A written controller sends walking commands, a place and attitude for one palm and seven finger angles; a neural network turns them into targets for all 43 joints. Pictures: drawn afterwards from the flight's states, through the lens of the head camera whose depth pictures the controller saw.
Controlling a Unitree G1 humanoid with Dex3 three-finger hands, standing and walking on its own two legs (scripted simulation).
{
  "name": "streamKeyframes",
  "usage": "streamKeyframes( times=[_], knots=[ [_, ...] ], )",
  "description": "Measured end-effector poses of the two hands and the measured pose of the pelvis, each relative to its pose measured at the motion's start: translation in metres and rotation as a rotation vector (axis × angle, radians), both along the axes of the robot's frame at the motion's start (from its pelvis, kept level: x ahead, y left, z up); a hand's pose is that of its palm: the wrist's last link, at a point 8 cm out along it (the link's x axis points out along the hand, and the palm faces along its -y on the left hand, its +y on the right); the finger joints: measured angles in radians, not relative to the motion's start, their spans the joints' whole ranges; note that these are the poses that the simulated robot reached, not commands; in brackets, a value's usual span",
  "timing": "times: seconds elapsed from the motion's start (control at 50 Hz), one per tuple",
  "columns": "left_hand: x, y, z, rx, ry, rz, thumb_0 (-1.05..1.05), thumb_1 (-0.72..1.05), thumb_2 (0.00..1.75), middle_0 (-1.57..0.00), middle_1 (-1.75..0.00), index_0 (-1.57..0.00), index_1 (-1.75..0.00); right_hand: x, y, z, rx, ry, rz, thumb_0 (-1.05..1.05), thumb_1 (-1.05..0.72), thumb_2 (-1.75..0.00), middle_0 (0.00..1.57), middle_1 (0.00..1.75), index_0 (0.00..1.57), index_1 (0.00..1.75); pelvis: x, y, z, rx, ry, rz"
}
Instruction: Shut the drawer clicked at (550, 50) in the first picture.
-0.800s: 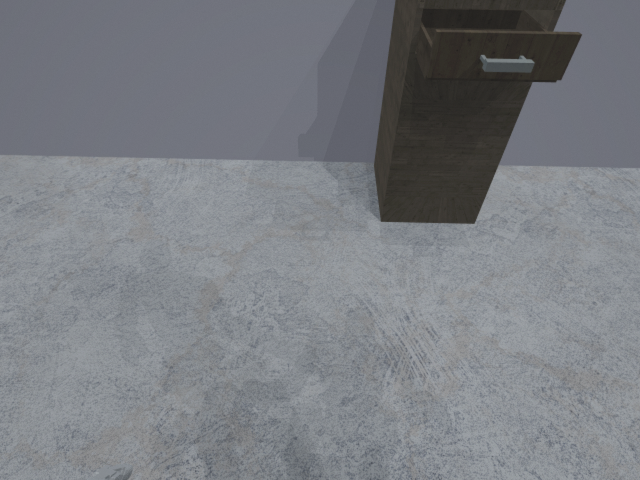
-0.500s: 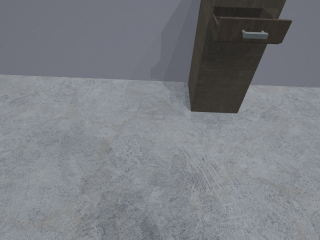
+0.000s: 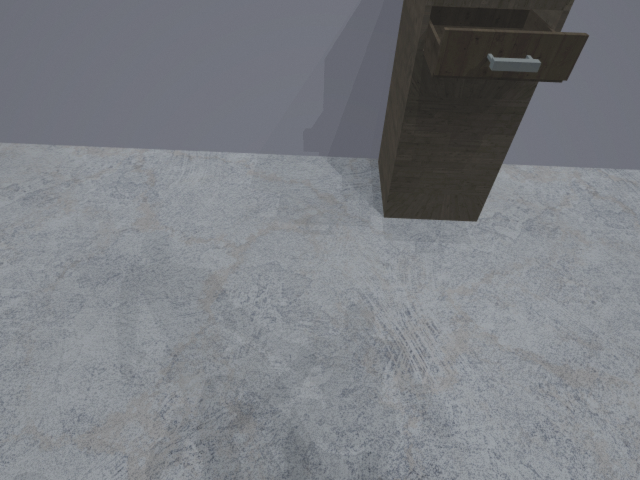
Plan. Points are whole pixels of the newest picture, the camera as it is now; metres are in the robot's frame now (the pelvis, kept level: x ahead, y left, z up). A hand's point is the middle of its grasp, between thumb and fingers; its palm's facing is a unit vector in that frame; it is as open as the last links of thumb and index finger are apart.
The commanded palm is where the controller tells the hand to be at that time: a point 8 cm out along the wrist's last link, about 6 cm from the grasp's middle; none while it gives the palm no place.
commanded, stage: stand and wait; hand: left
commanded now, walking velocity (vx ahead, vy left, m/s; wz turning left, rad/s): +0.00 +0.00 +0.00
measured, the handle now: (512, 61) +1.16 -0.46 +0.05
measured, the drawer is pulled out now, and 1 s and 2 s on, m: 0.20 0.20 0.20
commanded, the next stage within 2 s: look at it before walking up in 0.02 s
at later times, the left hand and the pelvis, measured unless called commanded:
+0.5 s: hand out of the picture +0.09 +0.25 -0.15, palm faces -0.03 -0.94 -0.34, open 7.4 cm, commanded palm none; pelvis +0.01 +0.00 +0.00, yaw +0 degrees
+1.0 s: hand out of the picture +0.08 +0.22 -0.17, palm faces -0.10 -0.95 -0.29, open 7.4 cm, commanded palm none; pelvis +0.01 +0.00 -0.01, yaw -6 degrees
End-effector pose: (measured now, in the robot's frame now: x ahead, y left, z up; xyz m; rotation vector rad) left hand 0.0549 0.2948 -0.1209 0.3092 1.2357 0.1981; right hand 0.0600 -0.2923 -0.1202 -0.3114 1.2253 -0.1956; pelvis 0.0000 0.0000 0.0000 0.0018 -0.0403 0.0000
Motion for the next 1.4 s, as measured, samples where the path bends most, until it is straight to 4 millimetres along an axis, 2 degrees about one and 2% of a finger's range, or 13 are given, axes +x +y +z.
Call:
streamKeyframes(
  times=[0.42, 0.86, 0.94, 1.04, 1.1, 1.18, 1.22, 1.3, 1.4],
  knots=[
    [0.023, -0.005, 0.003, -0.001, -0.025, -0.02, 0.01, 0.91, 0.9, -0.2, -0.3, -0.2, -0.3, 0.017, 0.0, 0.001, 0.006, -0.017, 0.002, 0.0, -0.91, -0.9, 0.21, 0.3, 0.2, 0.3, 0.009, -0.002, 0.001, 0.001, 0.006, -0.004],
    [0.029, -0.007, 0.0, -0.001, -0.004, -0.021, 0.01, 0.91, 0.9, -0.2, -0.3, -0.2, -0.3, 0.027, -0.001, 0.002, -0.004, -0.025, -0.013, 0.0, -0.91, -0.9, 0.21, 0.3, 0.2, 0.3, 0.016, -0.003, 0.001, 0.0, 0.012, -0.032],
    [0.027, -0.017, -0.009, -0.021, 0.032, -0.041, 0.01, 0.91, 0.9, -0.2, -0.3, -0.2, -0.3, 0.018, 0.008, -0.005, 0.017, -0.037, -0.057, 0.0, -0.91, -0.9, 0.2, 0.3, 0.2, 0.3, 0.013, -0.002, -0.004, 0.004, 0.018, -0.072],
    [0.025, -0.037, -0.021, -0.057, 0.065, -0.084, 0.01, 0.91, 0.9, -0.2, -0.3, -0.2, -0.3, -0.006, 0.02, -0.019, 0.062, -0.031, -0.125, 0.0, -0.91, -0.9, 0.2, 0.3, 0.2, 0.3, 0.006, -0.006, -0.012, 0.025, 0.019, -0.127],
    [0.025, -0.052, -0.024, -0.064, 0.074, -0.107, 0.01, 0.91, 0.9, -0.2, -0.3, -0.2, -0.3, -0.024, 0.02, -0.031, 0.096, -0.023, -0.171, 0.0, -0.91, -0.9, 0.21, 0.3, 0.2, 0.3, 0.001, -0.014, -0.017, 0.037, 0.009, -0.171],
    [0.024, -0.072, -0.028, -0.057, 0.053, -0.138, 0.01, 0.91, 0.9, -0.2, -0.3, -0.2, -0.3, -0.043, 0.011, -0.052, 0.129, -0.003, -0.225, 0.0, -0.91, -0.9, 0.21, 0.3, 0.2, 0.3, -0.003, -0.026, -0.029, 0.028, 0.014, -0.209],
    [0.02, -0.08, -0.024, -0.056, 0.055, -0.138, 0.01, 0.91, 0.9, -0.2, -0.3, -0.2, -0.3, -0.05, 0.008, -0.051, 0.134, 0.014, -0.245, 0.01, -0.91, -0.9, 0.21, 0.3, 0.2, 0.3, -0.006, -0.029, -0.025, 0.023, 0.016, -0.21],
    [0.014, -0.09, -0.015, -0.07, 0.079, -0.15, 0.01, 0.91, 0.9, -0.2, -0.3, -0.2, -0.3, -0.058, 0.001, -0.036, 0.129, 0.015, -0.274, 0.01, -0.91, -0.9, 0.2, 0.3, 0.2, 0.3, -0.01, -0.033, -0.012, 0.031, 0.036, -0.248],
    [0.02, -0.094, -0.011, -0.081, 0.097, -0.196, 0.01, 0.91, 0.9, -0.2, -0.3, -0.2, -0.3, -0.064, -0.006, -0.02, 0.091, -0.019, -0.325, 0.01, -0.91, -0.9, 0.2, 0.3, 0.2, 0.3, -0.011, -0.03, -0.004, 0.034, 0.06, -0.303]
  ],
)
